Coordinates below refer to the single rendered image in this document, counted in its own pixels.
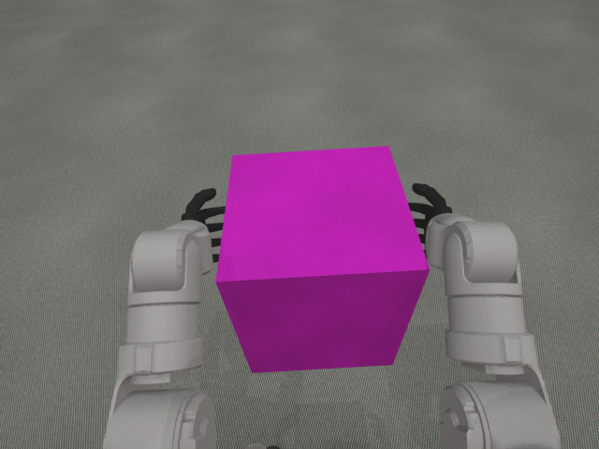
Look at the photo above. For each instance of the robot right forearm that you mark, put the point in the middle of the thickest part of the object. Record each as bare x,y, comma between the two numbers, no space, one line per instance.
487,330

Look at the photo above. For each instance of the left robot upper arm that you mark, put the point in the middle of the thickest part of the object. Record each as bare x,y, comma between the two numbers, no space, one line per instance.
163,419

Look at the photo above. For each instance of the robot right hand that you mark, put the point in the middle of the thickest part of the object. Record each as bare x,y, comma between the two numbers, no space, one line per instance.
437,201

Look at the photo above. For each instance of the right robot upper arm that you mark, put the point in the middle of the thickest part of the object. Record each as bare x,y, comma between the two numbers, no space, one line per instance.
495,415

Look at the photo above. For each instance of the carton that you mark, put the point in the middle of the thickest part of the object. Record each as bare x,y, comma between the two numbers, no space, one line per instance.
320,263

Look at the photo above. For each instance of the robot left forearm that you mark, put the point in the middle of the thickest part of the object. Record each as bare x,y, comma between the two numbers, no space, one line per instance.
164,290

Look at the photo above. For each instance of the robot left hand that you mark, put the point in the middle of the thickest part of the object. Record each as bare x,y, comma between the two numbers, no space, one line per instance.
193,212

